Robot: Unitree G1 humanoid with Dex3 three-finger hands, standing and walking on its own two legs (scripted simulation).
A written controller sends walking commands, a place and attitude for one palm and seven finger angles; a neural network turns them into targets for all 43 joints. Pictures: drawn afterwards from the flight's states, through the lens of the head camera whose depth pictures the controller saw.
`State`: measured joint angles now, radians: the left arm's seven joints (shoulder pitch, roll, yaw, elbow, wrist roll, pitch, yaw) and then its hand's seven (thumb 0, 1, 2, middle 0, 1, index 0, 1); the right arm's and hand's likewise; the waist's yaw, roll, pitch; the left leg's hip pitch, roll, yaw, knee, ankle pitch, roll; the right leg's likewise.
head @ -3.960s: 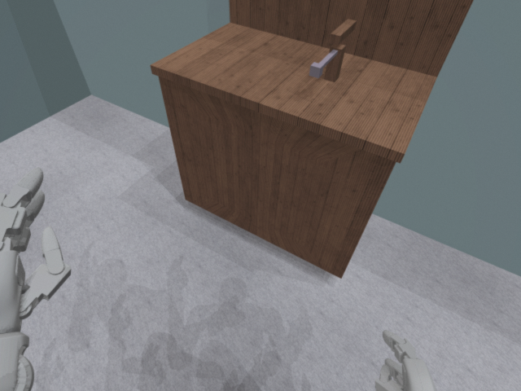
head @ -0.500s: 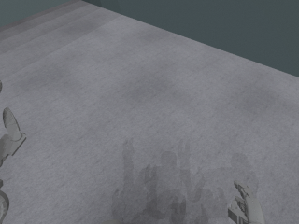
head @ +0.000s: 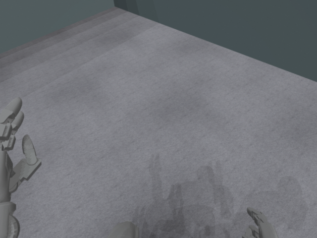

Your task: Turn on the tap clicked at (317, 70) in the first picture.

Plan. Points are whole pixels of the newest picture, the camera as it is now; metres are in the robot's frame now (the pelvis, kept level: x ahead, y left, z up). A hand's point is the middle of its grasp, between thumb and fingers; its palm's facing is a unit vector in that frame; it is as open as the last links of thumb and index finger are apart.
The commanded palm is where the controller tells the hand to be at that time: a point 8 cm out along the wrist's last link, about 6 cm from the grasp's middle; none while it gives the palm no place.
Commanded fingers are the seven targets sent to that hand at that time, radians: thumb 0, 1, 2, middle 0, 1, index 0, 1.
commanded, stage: walk around to get in front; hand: left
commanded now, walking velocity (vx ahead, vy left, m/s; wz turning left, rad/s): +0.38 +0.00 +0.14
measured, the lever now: out of the picture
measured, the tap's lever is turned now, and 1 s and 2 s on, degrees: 0 0 0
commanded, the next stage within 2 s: turn to face it in 1.22 s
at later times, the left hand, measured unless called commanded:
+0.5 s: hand (66, 98) +0.36 +0.22 +0.18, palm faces +0.42 -0.75 -0.51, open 7.4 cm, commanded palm +0.31 +0.26 +0.18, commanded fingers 0.00 0.90 0.90 -0.20 -0.30 -0.20 -0.30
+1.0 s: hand (74, 62) +0.51 +0.26 +0.17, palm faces +0.54 -0.75 -0.39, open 7.4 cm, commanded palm +0.43 +0.29 +0.18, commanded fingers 0.00 0.90 0.90 -0.20 -0.30 -0.20 -0.30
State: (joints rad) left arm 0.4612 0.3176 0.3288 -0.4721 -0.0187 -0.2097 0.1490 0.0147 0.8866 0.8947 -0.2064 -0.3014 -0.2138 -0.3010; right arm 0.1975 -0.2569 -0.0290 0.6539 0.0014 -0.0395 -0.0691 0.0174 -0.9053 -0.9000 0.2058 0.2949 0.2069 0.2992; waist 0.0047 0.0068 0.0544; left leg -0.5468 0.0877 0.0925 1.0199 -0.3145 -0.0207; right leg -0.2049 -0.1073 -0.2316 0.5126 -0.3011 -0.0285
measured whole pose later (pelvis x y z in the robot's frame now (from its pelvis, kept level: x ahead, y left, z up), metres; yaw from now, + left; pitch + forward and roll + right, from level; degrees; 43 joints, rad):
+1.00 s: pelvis +0.31 -0.01 -0.02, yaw +7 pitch +0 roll +1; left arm 0.38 0.40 0.41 -0.51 -0.03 -0.23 0.18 0.01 0.89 0.89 -0.21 -0.30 -0.21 -0.30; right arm 0.16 -0.19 -0.04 0.58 0.01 -0.05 -0.07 0.01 -0.91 -0.90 0.20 0.29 0.20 0.30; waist -0.01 -0.05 0.08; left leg -0.36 0.06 0.15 0.64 -0.27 0.03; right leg -0.41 -0.09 -0.09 1.16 -0.53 0.03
